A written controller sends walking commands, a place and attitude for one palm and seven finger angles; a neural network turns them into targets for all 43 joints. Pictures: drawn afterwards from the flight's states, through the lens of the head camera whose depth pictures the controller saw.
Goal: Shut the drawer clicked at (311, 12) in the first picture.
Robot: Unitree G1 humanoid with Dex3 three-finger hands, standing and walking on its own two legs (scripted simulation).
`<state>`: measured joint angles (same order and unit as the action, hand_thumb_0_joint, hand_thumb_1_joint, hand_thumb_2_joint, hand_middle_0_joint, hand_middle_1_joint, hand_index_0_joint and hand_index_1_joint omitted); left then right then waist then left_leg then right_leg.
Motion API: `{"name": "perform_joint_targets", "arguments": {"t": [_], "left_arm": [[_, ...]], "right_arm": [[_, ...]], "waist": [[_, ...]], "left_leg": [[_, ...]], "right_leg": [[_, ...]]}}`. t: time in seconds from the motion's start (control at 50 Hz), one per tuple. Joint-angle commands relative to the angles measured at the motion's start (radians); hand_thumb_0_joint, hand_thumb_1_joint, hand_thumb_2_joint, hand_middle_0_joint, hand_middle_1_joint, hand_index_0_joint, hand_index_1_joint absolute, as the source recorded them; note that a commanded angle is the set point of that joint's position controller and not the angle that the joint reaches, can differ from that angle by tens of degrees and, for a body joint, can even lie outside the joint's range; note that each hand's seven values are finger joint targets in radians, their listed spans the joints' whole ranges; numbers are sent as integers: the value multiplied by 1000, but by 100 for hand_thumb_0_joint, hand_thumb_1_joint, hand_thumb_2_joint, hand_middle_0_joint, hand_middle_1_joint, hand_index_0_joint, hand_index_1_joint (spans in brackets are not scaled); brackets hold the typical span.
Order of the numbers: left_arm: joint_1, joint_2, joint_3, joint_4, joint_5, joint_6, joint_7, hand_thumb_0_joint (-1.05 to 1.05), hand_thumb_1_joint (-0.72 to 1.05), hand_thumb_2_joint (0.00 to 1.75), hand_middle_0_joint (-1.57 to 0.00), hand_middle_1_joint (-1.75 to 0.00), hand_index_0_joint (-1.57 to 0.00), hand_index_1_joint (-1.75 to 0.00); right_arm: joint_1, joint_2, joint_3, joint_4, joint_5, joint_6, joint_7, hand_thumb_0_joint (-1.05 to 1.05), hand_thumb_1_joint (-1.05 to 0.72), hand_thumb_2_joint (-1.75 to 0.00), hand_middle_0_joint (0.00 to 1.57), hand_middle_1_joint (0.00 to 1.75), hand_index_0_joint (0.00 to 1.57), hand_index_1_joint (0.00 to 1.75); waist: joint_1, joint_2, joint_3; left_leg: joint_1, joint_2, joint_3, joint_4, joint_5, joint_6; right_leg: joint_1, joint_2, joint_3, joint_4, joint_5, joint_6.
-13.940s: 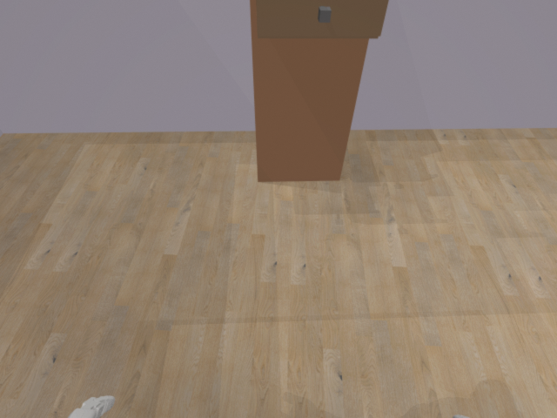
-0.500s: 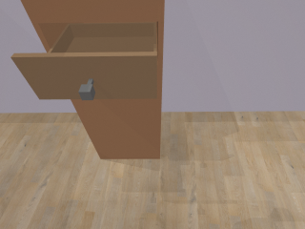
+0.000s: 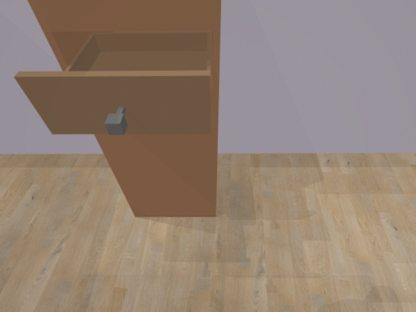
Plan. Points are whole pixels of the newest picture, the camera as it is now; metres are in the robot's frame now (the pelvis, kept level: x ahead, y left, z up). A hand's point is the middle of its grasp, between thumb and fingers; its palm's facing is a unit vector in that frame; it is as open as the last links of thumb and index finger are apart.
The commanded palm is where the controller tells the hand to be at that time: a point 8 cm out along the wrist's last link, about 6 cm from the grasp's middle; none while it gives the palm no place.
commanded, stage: look again from close up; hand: left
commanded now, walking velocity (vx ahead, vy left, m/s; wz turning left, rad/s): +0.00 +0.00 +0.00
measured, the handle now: (118, 118) +0.46 +0.22 +0.13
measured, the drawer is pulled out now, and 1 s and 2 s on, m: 0.19 0.19 0.19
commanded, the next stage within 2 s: raise the hand and make a fist in 0.72 s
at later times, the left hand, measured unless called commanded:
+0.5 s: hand out of the picture -0.01 +0.17 -0.17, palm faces +0.05 -0.98 -0.20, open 7.3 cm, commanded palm none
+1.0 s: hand (110, 286) +0.17 +0.20 -0.03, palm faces +0.27 -0.95 -0.16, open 7.0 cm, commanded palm +0.12 +0.23 -0.05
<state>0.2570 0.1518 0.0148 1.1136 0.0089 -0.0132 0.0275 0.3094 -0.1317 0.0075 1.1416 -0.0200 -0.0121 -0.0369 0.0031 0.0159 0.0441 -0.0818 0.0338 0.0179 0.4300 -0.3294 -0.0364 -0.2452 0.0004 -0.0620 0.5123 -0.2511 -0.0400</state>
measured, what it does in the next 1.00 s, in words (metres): stands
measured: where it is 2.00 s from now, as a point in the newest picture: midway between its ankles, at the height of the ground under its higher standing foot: outside the picture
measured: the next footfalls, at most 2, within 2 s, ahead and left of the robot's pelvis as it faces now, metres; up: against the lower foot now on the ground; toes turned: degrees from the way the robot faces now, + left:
none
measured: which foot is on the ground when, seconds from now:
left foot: down 0.00-1.00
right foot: down 0.00-1.00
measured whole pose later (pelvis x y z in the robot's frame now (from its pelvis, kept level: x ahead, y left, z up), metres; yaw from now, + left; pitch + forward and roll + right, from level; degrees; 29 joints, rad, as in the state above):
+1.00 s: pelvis -0.02 +0.01 -0.01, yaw +1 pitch +1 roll +1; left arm 0.38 0.16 0.03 0.22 -0.17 -0.11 0.11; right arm 0.32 -0.25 -0.02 0.87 0.04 -0.27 -0.09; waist -0.01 0.07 -0.02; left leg -0.22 0.01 0.00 0.56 -0.36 -0.02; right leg -0.36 -0.03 -0.07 0.60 -0.26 -0.02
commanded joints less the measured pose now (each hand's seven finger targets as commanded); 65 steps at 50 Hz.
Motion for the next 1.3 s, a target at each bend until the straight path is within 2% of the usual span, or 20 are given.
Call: {"name": "perform_joint_targets", "arguments": {"t": [0.0, 0.74, 0.78, 0.8, 0.82, 0.84, 0.86, 0.88, 0.9, 0.92, 0.96, 1.0, 1.02, 1.04, 1.08, 1.14, 1.16, 1.2, 1.24, 1.28], "left_arm": [[51, 114, 17, -31, 0, -14, 5, 0, 90, 90, -20, -30, -20, -30], [80, 85, 13, -17, 2, -12, 5, 0, 90, 90, -20, -30, -20, -30], [84, 91, 14, -19, 1, -15, 5, 0, 90, 90, -20, -30, -20, -30], [214, 130, 21, 31, 7, -41, 47, 0, 90, 90, -20, -30, -20, -30], [-590, 304, 32, -1529, -229, -265, 29, 0, 90, 90, -22, -32, -22, -32], [-465, 360, 134, -1450, -183, -243, 91, 0, 90, 90, -24, -34, -24, -34], [-180, 166, 44, -1196, -145, -182, 123, 0, 90, 90, -26, -37, -26, -37], [104, -47, -63, -938, -156, -73, 129, 0, 90, 90, -28, -39, -28, -39], [8, -52, -86, -1146, -207, -84, 103, 0, 90, 90, -30, -41, -30, -41], [-53, 21, -42, -1203, -202, -139, 89, 0, 90, 90, -32, -43, -32, -43], [-65, 27, -16, -1102, -185, -245, 39, 0, 90, 90, -36, -47, -36, -47], [45, -30, 6, -894, -204, -361, -50, 0, 90, 90, -40, -52, -40, -52], [105, -28, 34, -885, -227, -432, -104, 0, 90, 90, -42, -54, -42, -54], [188, 10, 88, -859, -241, -484, -171, 0, 90, 90, -44, -56, -44, -56], [170, 100, 185, -855, -270, -562, -285, 0, 90, 90, -48, -60, -48, -60], [72, 173, 219, -877, -227, -465, -288, 0, 90, 90, -54, -67, -54, -67], [-31, 152, 173, -971, -226, -432, -272, 0, 90, 90, -56, -69, -56, -69], [-220, 168, 190, -1087, -219, -419, -212, 0, 90, 90, -60, -73, -60, -73], [-478, 200, 216, -1317, -212, -499, -142, 0, 90, 90, -64, -78, -64, -78], [-512, 154, 150, -1390, -190, -580, -115, 0, 90, 90, -68, -82, -68, -82]], "right_arm": [[95, -81, -14, -5, 3, -14, -6, 0, -90, -90, 20, 30, 20, 30], [111, -58, -12, -4, 2, -10, -5, 0, -90, -90, 20, 30, 20, 30], [110, -61, -11, -4, 3, -12, -5, 0, -90, -90, 20, 30, 20, 30], [-55, -118, -29, -78, 12, -26, 6, 0, -90, -90, 20, 30, 20, 30], [-57, -300, -31, -455, 65, -202, -40, 0, -90, -90, 20, 30, 20, 30], [-162, -188, -5, -388, 74, -284, -75, 0, -90, -90, 20, 30, 20, 30], [-98, -210, -36, -345, 43, -313, -72, 0, -90, -90, 20, 30, 20, 30], [-90, -154, -31, -335, 74, -319, -61, 0, -90, -90, 20, 30, 20, 30], [-87, -195, -36, -405, 91, -336, -60, 0, -90, -90, 20, 30, 20, 30], [-106, -222, -49, -429, 82, -349, -71, 0, -90, -90, 20, 30, 20, 30], [-87, -233, -59, -494, 51, -368, -65, 0, -90, -90, 20, 30, 20, 30], [-113, -234, -74, -540, 33, -373, -42, 0, -90, -90, 20, 30, 20, 30], [-122, -237, -84, -577, 26, -374, -24, 0, -90, -90, 20, 30, 20, 30], [-129, -248, -96, -618, 27, -366, 5, 0, -90, -90, 20, 30, 20, 30], [-159, -263, -99, -693, 27, -333, 32, 0, -90, -90, 20, 30, 20, 30], [-175, -258, -88, -779, 46, -255, 36, 0, -90, -90, 20, 30, 20, 30], [-195, -259, -78, -825, 50, -237, 35, 0, -90, -90, 20, 30, 20, 30], [-164, -241, -75, -845, 45, -217, 23, 0, -90, -90, 20, 30, 20, 30], [-124, -221, -75, -820, 29, -214, 11, 0, -90, -90, 20, 30, 20, 30], [-94, -211, -70, -781, 19, -225, 7, 0, -90, -90, 20, 30, 20, 30]], "waist": [[-1, -7, 18], [1, -31, 36], [3, -24, 20], [75, -64, -9], [-84, 174, -485], [-52, 251, -359], [-44, 262, -349], [-40, 82, -170], [-39, 30, -130], [-59, -88, -110], [-73, -304, -43], [-29, -434, 12], [-3, -429, -22], [43, -321, -68], [58, -204, -167], [87, -49, -231], [69, -7, -218], [40, 18, -273], [-9, 87, -408], [-38, 160, -516]], "left_leg": [[-118, 59, -36, -71, 168, 52], [-136, 56, -35, -79, 136, 51], [-134, 53, -36, -72, 156, 51], [-199, 52, 39, 179, 150, 19], [9, -45, 9, 10, 250, 63], [9, -32, 65, 5, 257, 65], [-73, -25, 41, -10, 220, 55], [-175, -10, -6, -3, 202, 54], [-187, -13, -27, 19, 174, 57], [-214, -17, -18, 57, 115, 60], [-346, -48, -19, 142, 16, 66], [-521, -55, -28, 246, -43, 52], [-563, -60, -22, 286, -52, 45], [-565, -74, -3, 315, -36, 35], [-625, -92, 19, 390, 2, 28], [-685, -109, 44, 402, -14, 40], [-687, -110, 51, 400, -43, 44], [-667, -91, 42, 407, -54, 50], [-603, -62, 12, 438, 13, 54], [-499, -46, -16, 464, 142, 51]], "right_leg": [[80, -112, 117, -93, 190, -23], [62, -105, 113, -129, 98, -19], [77, -110, 114, -121, 133, -19], [132, -174, 185, -79, 761, 28], [235, -113, 181, -23, 499, 8], [156, -36, 137, -13, 276, 8], [136, -34, 57, -14, 137, 2], [47, -28, 33, -32, 113, 13], [8, -35, 26, -21, 82, 29], [-57, -37, 27, -38, -10, 45], [-183, -37, 46, -33, -217, 58], [-271, -52, 84, 20, -353, 60], [-263, -55, 98, 58, -347, 56], [-229, -53, 104, 111, -288, 32], [-181, -63, 108, 214, -106, 12], [-188, -65, 120, 252, -90, 6], [-225, -64, 127, 244, -131, 8], [-262, -49, 112, 271, -153, 12], [-290, -26, 71, 362, -44, 17], [-323, -13, 36, 415, 70, 11]]}}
